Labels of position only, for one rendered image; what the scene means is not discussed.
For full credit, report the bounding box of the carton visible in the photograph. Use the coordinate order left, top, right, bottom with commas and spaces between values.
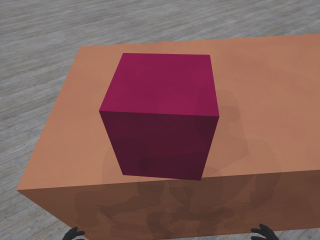
99, 53, 220, 181

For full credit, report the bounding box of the right robot hand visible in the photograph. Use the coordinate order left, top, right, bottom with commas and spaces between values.
250, 223, 279, 240

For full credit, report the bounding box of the pedestal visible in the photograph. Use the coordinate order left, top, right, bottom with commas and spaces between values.
16, 33, 320, 240

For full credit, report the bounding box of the left robot hand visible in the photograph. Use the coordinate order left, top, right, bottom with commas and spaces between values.
62, 226, 85, 240

